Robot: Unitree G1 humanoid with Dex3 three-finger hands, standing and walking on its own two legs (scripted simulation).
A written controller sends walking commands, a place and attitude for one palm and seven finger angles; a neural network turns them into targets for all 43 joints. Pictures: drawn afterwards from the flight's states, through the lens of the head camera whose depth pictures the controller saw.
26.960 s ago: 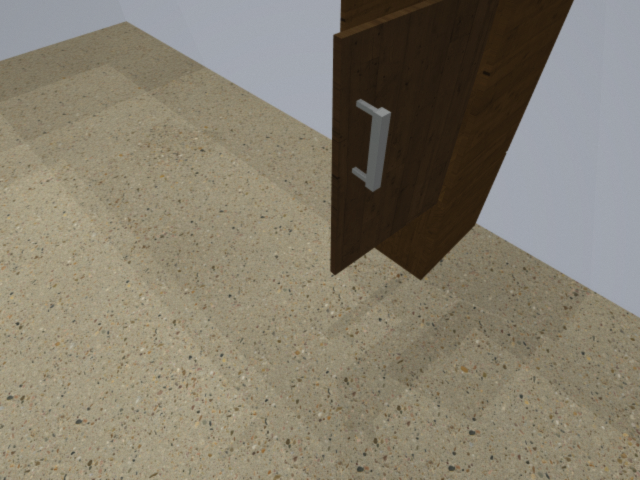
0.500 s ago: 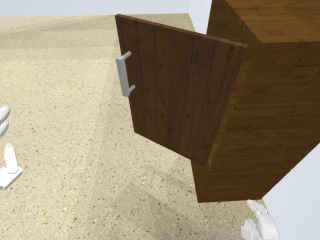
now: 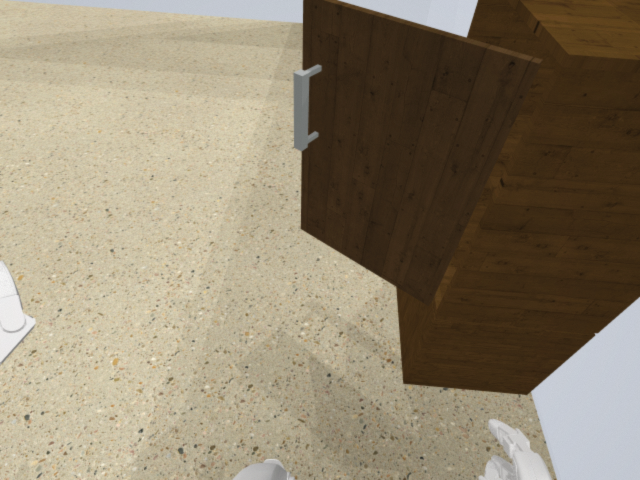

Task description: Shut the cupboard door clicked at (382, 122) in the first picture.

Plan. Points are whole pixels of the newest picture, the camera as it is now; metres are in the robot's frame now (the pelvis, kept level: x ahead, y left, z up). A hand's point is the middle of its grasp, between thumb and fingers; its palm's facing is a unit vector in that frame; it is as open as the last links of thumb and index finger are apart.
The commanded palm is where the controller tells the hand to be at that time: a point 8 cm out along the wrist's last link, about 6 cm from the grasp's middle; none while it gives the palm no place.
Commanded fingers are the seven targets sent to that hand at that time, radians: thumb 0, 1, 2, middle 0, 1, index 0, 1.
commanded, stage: step back with the hand held close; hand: left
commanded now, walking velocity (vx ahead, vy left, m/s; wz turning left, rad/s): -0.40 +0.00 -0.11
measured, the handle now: (308, 108) +0.77 +0.08 +0.08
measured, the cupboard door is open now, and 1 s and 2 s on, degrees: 56 56 56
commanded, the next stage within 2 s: stop stepping back and stand still in 0.26 s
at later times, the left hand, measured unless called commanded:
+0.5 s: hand out of the picture +0.02 +0.31 +0.22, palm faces +0.51 -0.82 -0.27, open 7.4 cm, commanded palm +0.00 +0.34 +0.20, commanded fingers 0.00 0.90 0.90 -0.20 -0.30 -0.20 -0.30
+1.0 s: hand out of the picture -0.11 +0.37 +0.24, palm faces +0.47 -0.84 -0.27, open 7.4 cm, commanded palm -0.16 +0.39 +0.20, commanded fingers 0.00 0.90 0.90 -0.20 -0.30 -0.20 -0.30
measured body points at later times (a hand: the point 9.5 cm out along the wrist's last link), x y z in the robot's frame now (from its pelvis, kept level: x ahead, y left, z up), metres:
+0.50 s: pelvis -0.16 +0.05 +0.00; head -0.19 +0.10 +0.45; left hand -0.02 +0.36 +0.23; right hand +0.02 -0.17 -0.06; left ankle -0.05 +0.12 -0.70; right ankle -0.23 -0.13 -0.71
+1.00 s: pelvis -0.35 +0.12 +0.03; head -0.40 +0.15 +0.47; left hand -0.14 +0.42 +0.25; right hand -0.28 -0.16 -0.06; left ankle -0.33 +0.26 -0.65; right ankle -0.31 +0.04 -0.71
